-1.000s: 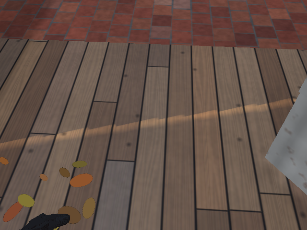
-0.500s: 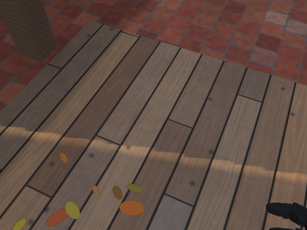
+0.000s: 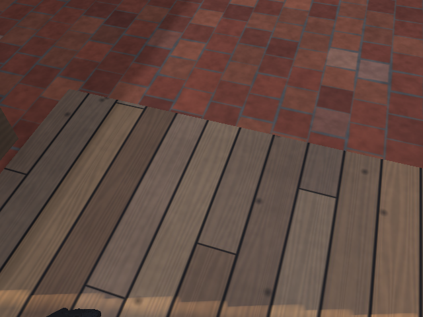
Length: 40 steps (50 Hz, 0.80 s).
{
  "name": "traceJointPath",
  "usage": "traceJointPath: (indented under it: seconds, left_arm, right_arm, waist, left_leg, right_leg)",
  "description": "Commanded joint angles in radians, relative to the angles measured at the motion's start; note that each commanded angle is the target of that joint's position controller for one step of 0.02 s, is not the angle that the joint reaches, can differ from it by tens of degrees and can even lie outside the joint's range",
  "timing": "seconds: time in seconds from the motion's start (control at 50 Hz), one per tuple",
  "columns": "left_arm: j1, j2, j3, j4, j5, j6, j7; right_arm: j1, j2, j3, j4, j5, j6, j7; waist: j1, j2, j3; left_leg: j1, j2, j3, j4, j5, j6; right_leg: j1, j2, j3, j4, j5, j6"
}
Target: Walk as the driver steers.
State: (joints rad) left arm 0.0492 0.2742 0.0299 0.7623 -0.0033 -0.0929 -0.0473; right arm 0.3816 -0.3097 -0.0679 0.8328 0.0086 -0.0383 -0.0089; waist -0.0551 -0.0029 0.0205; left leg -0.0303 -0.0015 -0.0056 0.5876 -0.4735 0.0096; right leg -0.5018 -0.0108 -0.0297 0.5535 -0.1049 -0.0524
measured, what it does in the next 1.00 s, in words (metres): walks ahead: left foot, then right foot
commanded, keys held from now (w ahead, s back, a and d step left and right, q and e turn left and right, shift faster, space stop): w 0.24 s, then w+e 0.30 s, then no key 0.46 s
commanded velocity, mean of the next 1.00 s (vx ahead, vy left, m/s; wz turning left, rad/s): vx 0.37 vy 0.00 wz -0.16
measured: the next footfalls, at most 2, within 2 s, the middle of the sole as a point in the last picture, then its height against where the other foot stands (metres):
left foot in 0.50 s outside the picture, level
right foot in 0.90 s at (256, 293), level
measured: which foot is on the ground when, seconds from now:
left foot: up 0.00-0.48, down 0.50-1.00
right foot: down 0.00-0.50, up 0.52-0.88, down 0.90-1.00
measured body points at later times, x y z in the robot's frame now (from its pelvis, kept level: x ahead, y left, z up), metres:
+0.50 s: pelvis +0.27 +0.02 +0.01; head +0.30 +0.03 +0.46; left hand +0.26 +0.31 -0.13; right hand +0.49 -0.22 -0.06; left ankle +0.40 +0.14 -0.72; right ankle +0.12 -0.10 -0.72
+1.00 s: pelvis +0.44 +0.00 +0.01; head +0.45 -0.02 +0.46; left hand +0.66 +0.21 -0.09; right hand +0.46 -0.28 -0.13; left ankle +0.42 +0.14 -0.72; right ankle +0.49 -0.12 -0.72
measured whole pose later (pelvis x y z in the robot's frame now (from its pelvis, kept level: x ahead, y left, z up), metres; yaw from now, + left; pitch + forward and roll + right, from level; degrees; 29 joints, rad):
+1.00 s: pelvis +0.44 +0.00 +0.01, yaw -11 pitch +1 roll +1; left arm 0.09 0.23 0.03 0.79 0.02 0.01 0.01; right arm 0.20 -0.27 -0.04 0.94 -0.01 -0.03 -0.01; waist -0.05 0.02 0.03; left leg -0.20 0.03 0.04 0.55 -0.38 -0.02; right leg -0.37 0.01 -0.01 0.51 -0.16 -0.03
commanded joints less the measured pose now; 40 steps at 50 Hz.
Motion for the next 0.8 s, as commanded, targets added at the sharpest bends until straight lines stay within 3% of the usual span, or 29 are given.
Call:
traceJointPath:
  seconds: [0.02,0.04,0.06,0.08,0.1,0.16,0.2,0.28,0.38,0.44,0.46,0.48,0.5,0.52,0.54,0.56,0.58,0.6,0.66,0.72,0.8]
  left_arm:
    - [0.386,0.217,0.070,0.043,-0.016,0.003,0.008]
    - [0.313,0.181,0.057,0.031,-0.012,0.001,0.012]
    - [0.245,0.161,0.051,0.017,-0.002,0.002,0.015]
    - [0.199,0.136,0.043,0.012,0.006,0.002,0.015]
    - [0.177,0.114,0.035,0.009,0.018,-0.003,0.016]
    - [0.176,0.122,0.038,0.024,0.007,-0.014,0.018]
    - [0.193,0.147,0.045,0.039,0.005,-0.015,0.026]
    - [0.245,0.165,0.050,0.065,-0.008,-0.003,0.039]
    - [0.331,0.182,0.057,0.102,-0.022,0.022,0.049]
    - [0.322,0.196,0.068,0.105,-0.023,0.036,0.058]
    - [0.306,0.195,0.068,0.103,-0.023,0.040,0.059]
    - [0.308,0.163,0.058,0.099,-0.016,0.040,0.058]
    - [0.303,0.094,0.033,0.068,0.006,0.039,0.056]
    - [0.426,0.002,0.008,0.038,-0.012,0.021,0.054]
    - [0.394,0.108,0.031,0.056,-0.035,0.014,0.055]
    - [0.311,0.161,0.049,0.037,-0.043,0.013,0.056]
    - [0.279,0.149,0.051,0.035,-0.033,0.017,0.062]
    - [0.264,0.139,0.055,0.033,-0.017,0.024,0.066]
    - [0.297,0.073,0.049,0.035,-0.014,0.060,0.066]
    - [0.243,0.031,0.030,0.009,0.003,0.074,0.061]
    - [0.150,0.061,0.029,-0.011,0.005,0.077,0.046]
  right_arm:
    - [0.070,-0.071,0.006,-0.075,0.008,-0.045,0.006]
    - [-0.033,-0.128,-0.011,-0.106,0.033,-0.056,0.010]
    - [-0.096,-0.122,-0.007,-0.123,0.029,-0.061,0.005]
    - [-0.128,-0.115,-0.010,-0.128,0.011,-0.061,0.002]
    - [-0.111,-0.106,-0.013,-0.125,0.005,-0.054,0.002]
    - [-0.079,-0.058,-0.005,-0.112,0.001,-0.029,0.001]
    - [-0.142,-0.046,0.001,-0.132,-0.005,-0.024,-0.002]
    - [-0.278,-0.021,0.011,-0.160,-0.007,-0.036,0.007]
    - [-0.417,-0.028,0.013,-0.195,0.006,-0.059,0.031]
    - [-0.379,-0.070,-0.001,-0.187,0.007,-0.072,0.037]
    - [-0.312,-0.087,-0.012,-0.168,0.006,-0.076,0.034]
    - [-0.185,-0.130,-0.034,-0.132,0.000,-0.078,0.026]
    - [-0.018,-0.197,-0.053,-0.112,-0.019,-0.078,0.016]
    - [0.028,-0.267,-0.069,-0.090,-0.022,-0.062,0.018]
    - [0.017,-0.164,-0.044,-0.098,-0.015,-0.060,0.020]
    - [-0.048,-0.114,-0.027,-0.102,-0.014,-0.063,0.019]
    - [-0.115,-0.091,-0.017,-0.104,-0.020,-0.064,0.021]
    - [-0.164,-0.060,-0.009,-0.099,-0.023,-0.065,0.026]
    - [-0.215,-0.050,-0.008,-0.072,-0.029,-0.076,0.030]
    - [-0.247,-0.086,-0.017,-0.042,-0.021,-0.069,0.015]
    - [-0.209,-0.116,-0.020,0.009,-0.008,-0.046,0.006]
  waist:
    - [0.168,-0.215,-0.375]
    - [0.165,-0.158,-0.222]
    - [0.141,-0.079,-0.143]
    - [0.117,-0.055,-0.079]
    - [0.083,-0.080,-0.069]
    - [0.050,-0.080,-0.050]
    - [0.059,-0.060,-0.016]
    - [0.101,-0.047,0.016]
    - [0.141,-0.056,0.042]
    - [0.096,-0.085,0.022]
    - [0.052,-0.088,-0.008]
    - [-0.005,-0.070,-0.094]
    - [-0.071,0.036,-0.256]
    - [-0.012,0.332,-0.373]
    - [-0.041,0.246,-0.327]
    - [-0.040,0.175,-0.186]
    - [-0.006,0.114,-0.125]
    - [0.020,0.097,-0.078]
    - [0.083,0.111,-0.067]
    - [0.094,0.103,-0.073]
    - [0.057,0.103,-0.102]
  left_leg:
    - [-0.669,-0.045,-0.135,0.699,-0.108,0.009]
    - [-0.742,0.010,-0.120,0.720,-0.029,0.023]
    - [-0.722,0.062,-0.087,0.680,0.059,0.029]
    - [-0.693,0.093,-0.077,0.618,0.117,0.025]
    - [-0.627,0.120,-0.086,0.579,0.160,0.024]
    - [-0.576,0.136,-0.068,0.488,0.195,0.001]
    - [-0.622,0.145,-0.061,0.388,0.276,-0.020]
    - [-0.598,0.118,-0.037,0.132,0.491,-0.035]
    - [-0.538,0.064,-0.034,-0.054,0.539,-0.040]
    - [-0.445,0.050,-0.047,-0.112,0.451,-0.012]
    - [-0.343,0.038,-0.030,-0.141,0.429,0.006]
    - [-0.146,0.045,-0.027,-0.145,0.419,0.037]
    - [0.135,0.219,-0.193,-0.105,0.405,0.098]
    - [0.417,0.432,-0.612,-0.208,0.197,0.238]
    - [0.364,0.413,-0.681,-0.280,0.030,0.232]
    - [0.240,0.380,-0.524,-0.289,0.152,0.198]
    - [0.120,0.338,-0.395,-0.289,0.388,0.185]
    - [0.024,0.302,-0.290,-0.293,0.607,0.181]
    - [-0.122,0.261,-0.122,-0.322,0.908,0.197]
    - [-0.174,0.238,-0.020,-0.342,0.966,0.202]
    - [-0.142,0.229,0.013,-0.324,0.909,0.186]
  right_leg:
    - [0.878,-0.361,0.774,-0.250,-0.336,-0.261]
    - [0.761,-0.334,0.630,-0.268,-0.339,-0.213]
    - [0.628,-0.298,0.519,-0.280,-0.252,-0.187]
    - [0.507,-0.267,0.440,-0.304,-0.147,-0.183]
    - [0.433,-0.241,0.386,-0.326,-0.069,-0.176]
    - [0.347,-0.221,0.285,-0.391,0.041,-0.195]
    - [0.338,-0.218,0.237,-0.424,0.088,-0.202]
    - [0.343,-0.169,0.151,-0.435,0.114,-0.163]
    - [0.406,-0.192,0.186,-0.367,0.081,-0.148]
    - [0.451,-0.223,0.244,-0.285,0.099,-0.121]
    - [0.439,-0.207,0.238,-0.218,0.161,-0.104]
    - [0.391,-0.149,0.204,-0.066,0.219,-0.075]
    - [0.227,-0.072,0.150,0.232,0.028,-0.035]
    - [-0.131,0.064,0.069,0.553,-0.456,0.023]
    - [-0.233,0.010,0.165,0.688,-0.478,0.025]
    - [-0.265,-0.017,0.162,0.709,-0.397,0.024]
    - [-0.221,-0.047,0.144,0.691,-0.333,0.037]
    - [-0.180,-0.061,0.140,0.646,-0.307,0.048]
    - [-0.040,-0.066,0.114,0.523,-0.276,0.074]
    - [0.037,-0.068,0.086,0.290,-0.137,0.084]
    - [0.140,-0.038,0.051,0.102,0.022,0.075]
